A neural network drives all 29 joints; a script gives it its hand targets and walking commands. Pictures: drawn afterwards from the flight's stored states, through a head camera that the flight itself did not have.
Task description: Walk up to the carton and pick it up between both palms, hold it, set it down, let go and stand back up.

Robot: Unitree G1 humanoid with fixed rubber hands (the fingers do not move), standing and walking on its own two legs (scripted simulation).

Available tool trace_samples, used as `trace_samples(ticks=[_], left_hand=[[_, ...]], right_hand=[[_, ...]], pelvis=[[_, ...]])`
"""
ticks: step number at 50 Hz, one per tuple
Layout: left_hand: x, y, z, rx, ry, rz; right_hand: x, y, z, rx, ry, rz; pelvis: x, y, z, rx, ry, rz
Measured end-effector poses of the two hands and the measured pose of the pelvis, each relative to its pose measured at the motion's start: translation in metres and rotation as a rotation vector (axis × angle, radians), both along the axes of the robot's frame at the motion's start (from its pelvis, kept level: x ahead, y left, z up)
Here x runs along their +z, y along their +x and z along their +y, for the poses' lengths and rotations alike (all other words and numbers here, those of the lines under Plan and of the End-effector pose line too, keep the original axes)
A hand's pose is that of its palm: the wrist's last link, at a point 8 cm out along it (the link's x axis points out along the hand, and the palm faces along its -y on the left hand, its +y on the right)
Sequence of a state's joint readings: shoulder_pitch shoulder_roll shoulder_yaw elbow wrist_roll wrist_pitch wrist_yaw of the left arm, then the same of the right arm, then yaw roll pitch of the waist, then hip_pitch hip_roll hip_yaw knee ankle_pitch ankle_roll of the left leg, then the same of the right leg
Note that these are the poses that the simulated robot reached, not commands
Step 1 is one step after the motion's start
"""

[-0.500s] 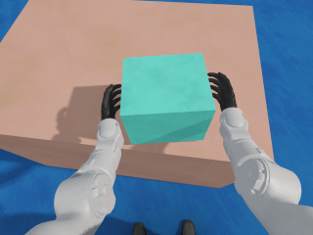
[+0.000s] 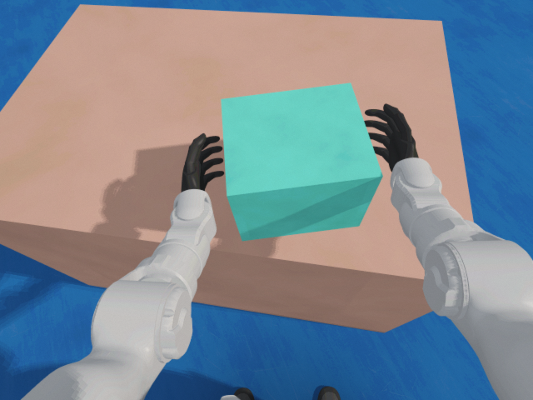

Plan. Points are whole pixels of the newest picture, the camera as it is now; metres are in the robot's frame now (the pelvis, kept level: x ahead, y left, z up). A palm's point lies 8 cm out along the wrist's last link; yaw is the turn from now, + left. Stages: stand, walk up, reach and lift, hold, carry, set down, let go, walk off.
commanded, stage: set down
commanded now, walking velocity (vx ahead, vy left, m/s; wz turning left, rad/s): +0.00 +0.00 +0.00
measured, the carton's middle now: (293, 165) +0.50 +0.01 -0.03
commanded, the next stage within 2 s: none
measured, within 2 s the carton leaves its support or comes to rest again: neither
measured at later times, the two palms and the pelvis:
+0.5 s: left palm (154, 155) +0.43 +0.21 +0.09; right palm (471, 117) +0.48 -0.22 +0.11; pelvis -0.02 -0.01 -0.01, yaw +2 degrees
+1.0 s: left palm (158, 186) +0.40 +0.21 +0.05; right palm (448, 158) +0.45 -0.20 +0.06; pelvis -0.02 -0.01 +0.00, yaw +3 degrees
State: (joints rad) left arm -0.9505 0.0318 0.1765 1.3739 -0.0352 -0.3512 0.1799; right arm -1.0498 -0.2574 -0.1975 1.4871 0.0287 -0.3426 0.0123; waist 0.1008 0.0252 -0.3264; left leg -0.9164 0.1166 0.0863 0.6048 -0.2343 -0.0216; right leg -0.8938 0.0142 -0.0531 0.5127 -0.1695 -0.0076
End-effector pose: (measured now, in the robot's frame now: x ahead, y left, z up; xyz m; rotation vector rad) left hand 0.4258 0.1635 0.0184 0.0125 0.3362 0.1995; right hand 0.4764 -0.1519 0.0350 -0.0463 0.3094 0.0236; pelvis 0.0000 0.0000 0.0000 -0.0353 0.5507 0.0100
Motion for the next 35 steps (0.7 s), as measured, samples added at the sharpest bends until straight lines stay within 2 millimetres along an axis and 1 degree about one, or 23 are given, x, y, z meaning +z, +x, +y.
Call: trace_samples(ticks=[3, 6, 12, 18, 22, 25, 29, 32, 35], left_hand=[[0.011, 0.002, 0.003, 0.007, -0.002, -0.013], [0.026, 0.005, 0.008, 0.007, 0.009, -0.036], [0.049, 0.009, 0.022, 0.021, 0.028, -0.061], [0.057, 0.007, 0.044, 0.065, 0.046, -0.042], [0.063, 0.007, 0.049, 0.071, 0.053, -0.043], [0.069, 0.007, 0.044, 0.045, 0.05, -0.062], [0.07, 0.003, 0.032, 0.016, 0.034, -0.057], [0.065, -0.003, 0.025, 0.003, 0.024, -0.043], [0.054, -0.01, 0.022, 0.001, 0.009, -0.021]], right_hand=[[0.012, 0.003, -0.005, -0.016, 0.014, -0.013], [0.027, 0.006, -0.014, -0.029, 0.021, -0.027], [0.051, 0.006, -0.035, -0.048, -0.011, -0.028], [0.067, 0.005, -0.059, -0.07, -0.012, -0.04], [0.075, 0.008, -0.068, -0.063, 0.004, -0.068], [0.077, 0.009, -0.069, -0.031, -0.005, -0.079], [0.07, 0.003, -0.066, 0.004, -0.017, -0.065], [0.062, -0.003, -0.062, 0.015, -0.011, -0.053], [0.051, -0.011, -0.058, 0.029, -0.023, -0.033]], pelvis=[[-0.002, -0.003, 0.001, 0.008, -0.001, -0.009], [-0.004, -0.006, 0.002, 0.01, 0.001, -0.018], [-0.007, -0.013, -0.001, 0.005, 0.005, -0.038], [-0.009, -0.019, -0.005, 0.014, 0.01, -0.039], [-0.01, -0.022, -0.008, 0.023, 0.011, -0.027], [-0.008, -0.024, -0.011, 0.021, 0.013, -0.03], [-0.004, -0.024, -0.016, 0.023, 0.021, -0.045], [-0.002, -0.024, -0.018, 0.03, 0.025, -0.062], [-0.001, -0.024, -0.02, 0.033, 0.031, -0.08]])
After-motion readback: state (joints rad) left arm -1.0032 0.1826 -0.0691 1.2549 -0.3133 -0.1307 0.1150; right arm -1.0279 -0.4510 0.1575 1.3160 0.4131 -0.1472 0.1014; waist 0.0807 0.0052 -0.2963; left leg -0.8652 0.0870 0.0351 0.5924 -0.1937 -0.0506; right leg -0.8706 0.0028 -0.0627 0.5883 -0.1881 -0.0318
